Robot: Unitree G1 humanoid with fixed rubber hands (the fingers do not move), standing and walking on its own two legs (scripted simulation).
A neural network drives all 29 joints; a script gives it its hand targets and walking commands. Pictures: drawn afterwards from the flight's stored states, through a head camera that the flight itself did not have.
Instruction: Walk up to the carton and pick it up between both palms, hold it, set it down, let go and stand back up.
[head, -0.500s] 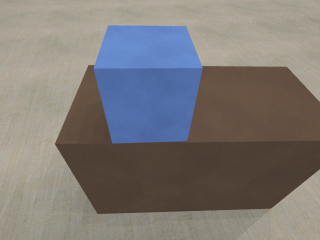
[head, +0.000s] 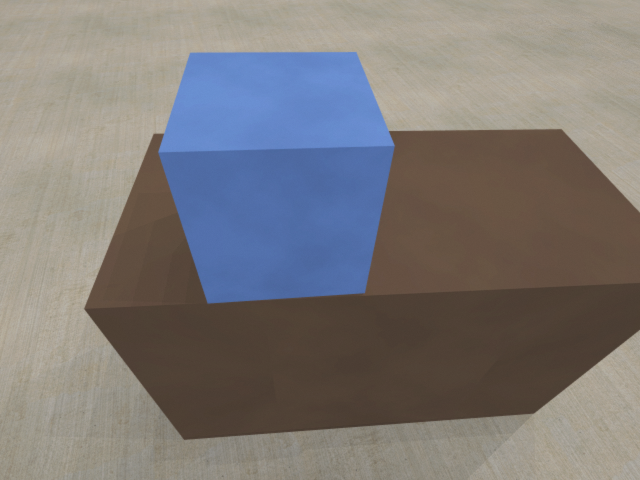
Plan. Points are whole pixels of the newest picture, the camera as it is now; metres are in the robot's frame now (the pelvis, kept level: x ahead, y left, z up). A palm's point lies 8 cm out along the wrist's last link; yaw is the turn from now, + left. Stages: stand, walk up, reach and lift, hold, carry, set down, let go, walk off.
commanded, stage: walk up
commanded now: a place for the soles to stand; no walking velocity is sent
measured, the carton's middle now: (281, 178) +0.55 +0.07 +0.08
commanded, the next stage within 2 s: none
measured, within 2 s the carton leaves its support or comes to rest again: neither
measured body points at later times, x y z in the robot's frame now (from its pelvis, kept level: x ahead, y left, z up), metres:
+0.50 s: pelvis -0.01 +0.01 +0.00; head -0.01 +0.01 +0.45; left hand +0.02 +0.28 -0.14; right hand -0.01 -0.27 -0.14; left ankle -0.02 +0.13 -0.72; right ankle -0.01 -0.14 -0.73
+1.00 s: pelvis +0.07 +0.11 +0.01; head +0.10 +0.15 +0.46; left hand +0.15 +0.36 -0.15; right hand +0.02 -0.11 -0.12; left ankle +0.08 +0.18 -0.73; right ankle +0.12 -0.05 -0.68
